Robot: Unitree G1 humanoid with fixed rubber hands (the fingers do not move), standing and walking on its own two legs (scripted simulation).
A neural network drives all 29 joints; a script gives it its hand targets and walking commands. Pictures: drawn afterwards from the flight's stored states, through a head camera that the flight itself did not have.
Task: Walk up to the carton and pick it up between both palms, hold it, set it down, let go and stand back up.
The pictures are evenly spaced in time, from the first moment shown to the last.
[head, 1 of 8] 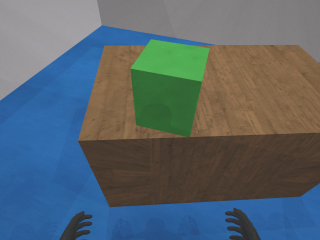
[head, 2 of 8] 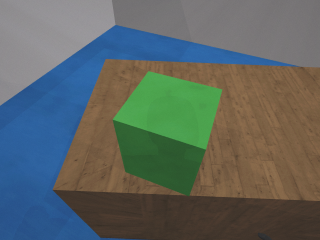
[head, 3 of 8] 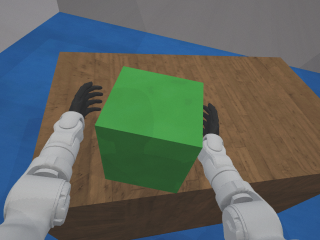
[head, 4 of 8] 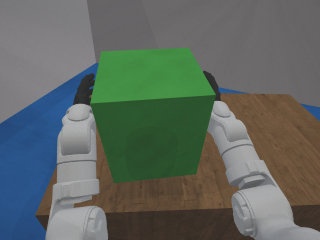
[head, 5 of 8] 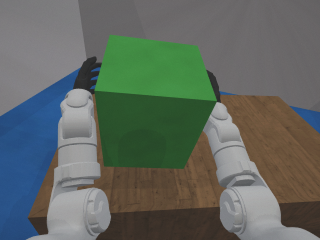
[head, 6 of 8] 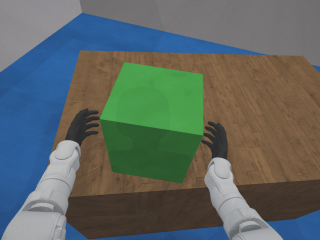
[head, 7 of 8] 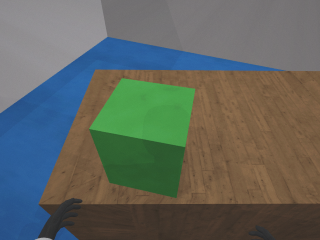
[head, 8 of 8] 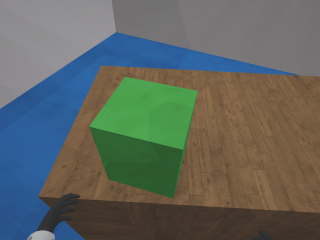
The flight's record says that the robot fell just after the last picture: no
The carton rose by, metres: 0.19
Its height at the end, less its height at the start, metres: +0.00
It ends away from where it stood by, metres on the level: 0.02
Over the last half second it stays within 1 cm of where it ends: yes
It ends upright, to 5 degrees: yes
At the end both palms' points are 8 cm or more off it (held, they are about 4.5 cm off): yes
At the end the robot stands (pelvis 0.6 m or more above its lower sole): yes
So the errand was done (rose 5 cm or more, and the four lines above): yes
